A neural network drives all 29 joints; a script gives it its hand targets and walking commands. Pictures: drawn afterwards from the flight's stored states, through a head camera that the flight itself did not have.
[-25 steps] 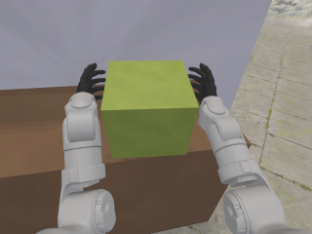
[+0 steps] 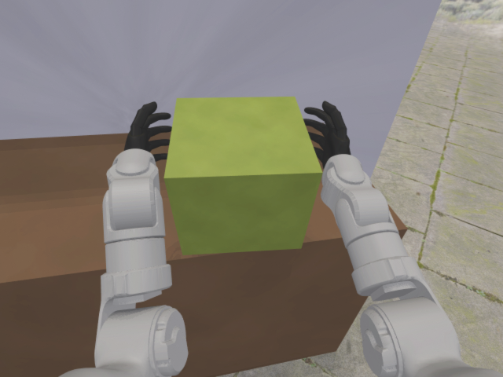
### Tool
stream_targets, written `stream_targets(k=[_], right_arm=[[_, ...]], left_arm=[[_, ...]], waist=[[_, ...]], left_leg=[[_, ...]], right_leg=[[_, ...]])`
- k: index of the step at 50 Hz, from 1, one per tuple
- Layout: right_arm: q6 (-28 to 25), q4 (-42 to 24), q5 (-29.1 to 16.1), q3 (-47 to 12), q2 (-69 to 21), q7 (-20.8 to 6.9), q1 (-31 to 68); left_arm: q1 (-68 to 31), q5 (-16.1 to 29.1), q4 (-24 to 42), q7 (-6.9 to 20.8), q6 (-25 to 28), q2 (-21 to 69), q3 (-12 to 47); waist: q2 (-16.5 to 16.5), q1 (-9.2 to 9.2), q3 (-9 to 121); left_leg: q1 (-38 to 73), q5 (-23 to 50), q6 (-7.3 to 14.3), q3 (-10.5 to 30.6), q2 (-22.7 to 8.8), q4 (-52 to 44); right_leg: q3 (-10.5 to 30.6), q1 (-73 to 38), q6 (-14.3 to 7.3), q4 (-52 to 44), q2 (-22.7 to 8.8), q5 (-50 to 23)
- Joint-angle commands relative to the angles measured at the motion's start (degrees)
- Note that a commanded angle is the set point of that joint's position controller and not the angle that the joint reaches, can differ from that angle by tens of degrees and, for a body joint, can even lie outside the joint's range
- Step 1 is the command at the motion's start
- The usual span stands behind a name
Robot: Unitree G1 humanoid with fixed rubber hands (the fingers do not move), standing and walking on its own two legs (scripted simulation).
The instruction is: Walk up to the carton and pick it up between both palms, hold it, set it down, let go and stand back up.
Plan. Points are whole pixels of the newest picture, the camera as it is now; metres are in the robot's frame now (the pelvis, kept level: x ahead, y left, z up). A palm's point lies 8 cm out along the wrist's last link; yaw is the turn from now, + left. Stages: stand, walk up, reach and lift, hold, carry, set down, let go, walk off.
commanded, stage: hold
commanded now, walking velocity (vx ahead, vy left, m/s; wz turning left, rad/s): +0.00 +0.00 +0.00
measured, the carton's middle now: (239, 174) +0.38 +0.01 +0.17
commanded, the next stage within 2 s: none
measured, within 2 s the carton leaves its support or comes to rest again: neither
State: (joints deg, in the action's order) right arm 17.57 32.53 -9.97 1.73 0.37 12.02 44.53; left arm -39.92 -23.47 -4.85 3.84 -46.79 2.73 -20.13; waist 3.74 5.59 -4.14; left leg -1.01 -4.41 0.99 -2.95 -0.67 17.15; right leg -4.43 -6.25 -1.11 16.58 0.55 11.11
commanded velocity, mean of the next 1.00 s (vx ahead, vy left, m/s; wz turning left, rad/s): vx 0.00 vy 0.00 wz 0.00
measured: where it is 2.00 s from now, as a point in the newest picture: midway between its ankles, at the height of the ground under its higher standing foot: outside the picture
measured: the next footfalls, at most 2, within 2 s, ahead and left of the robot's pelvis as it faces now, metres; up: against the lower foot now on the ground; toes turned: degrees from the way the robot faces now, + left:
none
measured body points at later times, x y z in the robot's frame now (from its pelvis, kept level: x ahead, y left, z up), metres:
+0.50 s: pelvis +0.00 +0.00 +0.00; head -0.06 +0.02 +0.44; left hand +0.38 +0.15 +0.23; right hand +0.38 -0.14 +0.22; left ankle +0.07 +0.11 -0.75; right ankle +0.00 -0.10 -0.75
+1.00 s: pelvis +0.01 -0.01 +0.00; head -0.05 +0.01 +0.45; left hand +0.38 +0.15 +0.23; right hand +0.38 -0.14 +0.22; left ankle +0.07 +0.11 -0.75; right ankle +0.00 -0.10 -0.75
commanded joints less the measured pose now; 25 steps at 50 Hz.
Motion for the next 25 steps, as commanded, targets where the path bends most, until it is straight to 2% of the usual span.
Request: stream_targets(k=[1, 2, 4, 5, 6, 7, 9, 10, 11, 13, 14, 15, 17, 18, 21, 22, 23, 25], right_arm=[[-2.0, -15.5, -4.3, -17.9, -28.0, -4.4, 40.5], [-1.8, -15.8, -4.8, -18.3, -28.6, -4.4, 39.8], [-2.1, -15.4, -3.8, -16.8, -28.7, -4.4, 40.1], [-2.0, -15.5, -3.4, -16.3, -28.3, -4.5, 42.0], [-2.1, -14.4, -3.3, -15.8, -28.9, -4.6, 41.6], [-1.9, -15.0, -3.6, -16.6, -29.0, -4.6, 41.1], [-2.1, -15.4, -3.9, -16.7, -29.1, -4.8, 41.7], [-1.8, -14.3, -4.0, -16.6, -29.6, -4.7, 41.1], [-1.9, -15.5, -4.1, -16.9, -30.4, -4.7, 41.5], [-1.9, -14.6, -3.6, -16.6, -29.6, -4.6, 42.3], [-2.2, -15.6, -3.8, -16.7, -30.2, -4.6, 42.5], [-1.9, -14.4, -3.2, -16.1, -28.9, -4.7, 42.0], [-1.9, -15.3, -3.2, -16.5, -29.1, -4.5, 42.1], [-2.1, -16.4, -3.3, -16.9, -29.0, -4.5, 43.4], [-1.6, -15.3, -3.7, -17.5, -29.2, -4.4, 41.5], [-1.7, -15.0, -3.6, -17.3, -29.2, -4.4, 40.8], [-1.7, -15.0, -3.8, -17.7, -28.4, -4.4, 40.5], [-2.1, -15.8, -4.2, -17.6, -28.4, -4.3, 40.2]], left_arm=[[-34.1, 10.0, 4.7, 7.1, 3.0, 25.3, 27.6], [-34.5, 10.2, 6.0, 7.1, 3.0, 26.1, 27.7], [-33.1, 10.3, 4.6, 7.5, 3.1, 26.2, 27.4], [-35.6, 9.6, 3.6, 7.7, 3.0, 25.4, 27.0], [-35.1, 9.9, 3.8, 7.6, 3.0, 25.4, 27.0], [-34.9, 10.0, 3.2, 7.6, 3.0, 25.2, 27.4], [-35.4, 10.4, 3.9, 7.2, 3.3, 26.4, 28.0], [-36.1, 9.4, 3.6, 7.1, 3.1, 25.8, 27.6], [-36.2, 10.5, 4.8, 7.0, 3.3, 26.2, 27.9], [-35.7, 10.5, 2.9, 7.2, 3.2, 26.4, 27.3], [-36.1, 10.3, 3.6, 7.2, 3.2, 26.5, 27.4], [-35.2, 9.7, 2.6, 7.3, 3.0, 25.9, 26.3], [-34.6, 8.9, 1.6, 7.7, 2.9, 25.0, 25.3], [-35.2, 9.5, 2.7, 7.6, 2.7, 25.4, 25.3], [-33.3, 9.0, 3.1, 7.6, 2.5, 25.7, 25.9], [-33.3, 9.1, 3.9, 7.7, 2.8, 25.4, 26.2], [-32.9, 9.0, 3.6, 7.9, 2.4, 25.1, 26.1], [-32.7, 9.6, 4.5, 7.9, 2.5, 26.1, 26.8]], waist=[[-5.0, 0.39, 23.5], [-5.0, 1.22, 22.7], [-4.5, 0.43, 21.4], [-5.1, 1.10, 19.0], [-5.8, 0.49, 19.0], [-4.5, 1.29, 19.4], [-4.9, 0.39, 21.7], [-6.3, 1.54, 20.1], [-5.4, 1.05, 20.8], [-4.8, 0.72, 20.0], [-4.3, 1.10, 20.7], [-3.6, 1.05, 20.3], [-3.6, 0.19, 18.5], [-3.6, 0.34, 20.9], [-3.5, 0.41, 21.2], [-4.0, -0.28, 21.2], [-4.0, 0.54, 20.1], [-4.5, 0.62, 20.3]], left_leg=[[14.4, 6.4, -0.9, -0.9, 1.4, 0.0], [14.5, 7.1, -1.1, -0.5, 1.4, 0.3], [13.2, 5.2, -1.2, -0.2, 0.8, -0.4], [13.1, 3.5, -0.8, -0.8, 1.3, -0.6], [12.1, 2.9, -1.1, -0.5, 1.0, -0.6], [11.4, 1.4, -0.5, -0.5, 1.5, -1.0], [12.9, 2.3, -0.6, -0.5, 1.2, -0.8], [12.5, 3.9, -0.8, -0.6, 1.6, -0.5], [12.8, 4.6, -0.7, -0.9, 1.4, 0.0], [12.3, 3.1, -1.0, -0.7, 1.5, -0.8], [13.0, 3.4, -0.7, -0.1, 1.0, -0.4], [12.7, 2.3, -0.4, -0.8, 1.4, -0.8], [11.0, 1.4, -0.2, -1.3, 1.2, -1.3], [12.0, 2.7, -0.5, -0.8, 1.2, -0.6], [15.1, 6.1, -0.9, -0.6, 0.9, -0.1], [14.6, 5.6, -1.0, -0.4, 0.6, -0.2], [14.1, 5.8, -0.5, -0.8, 0.6, -0.5], [13.8, 7.1, -1.0, -0.3, 0.6, 0.0]], right_leg=[[-1.8, 5.1, 4.4, -3.7, 2.0, -9.3], [-1.3, 6.2, 3.8, -3.7, 2.0, -9.8], [-1.6, 5.9, 4.0, -4.0, 2.1, -7.0], [-1.7, 6.3, 3.7, -4.4, 1.8, -5.5], [-1.8, 7.0, 3.7, -4.4, 1.4, -4.5], [-1.8, 7.6, 3.9, -4.3, 1.5, -3.2], [-1.9, 7.3, 3.9, -4.2, 1.7, -4.9], [-1.8, 7.4, 3.9, -4.0, 1.6, -5.8], [-1.2, 7.5, 3.7, -4.0, 1.5, -6.6], [-1.4, 6.5, 4.1, -4.4, 1.7, -4.9], [-1.6, 6.8, 3.5, -4.5, 1.5, -5.5], [-1.9, 7.5, 4.0, -4.1, 1.4, -4.6], [-1.4, 7.3, 4.1, -4.5, 1.1, -4.6], [-1.2, 6.5, 4.1, -4.1, 1.3, -5.2], [-1.7, 7.0, 3.9, -4.0, 1.9, -7.9], [-2.1, 6.4, 4.0, -4.2, 2.0, -7.3], [-1.9, 5.5, 4.0, -4.3, 1.8, -8.1], [-2.0, 6.0, 3.8, -4.2, 1.8, -8.1]])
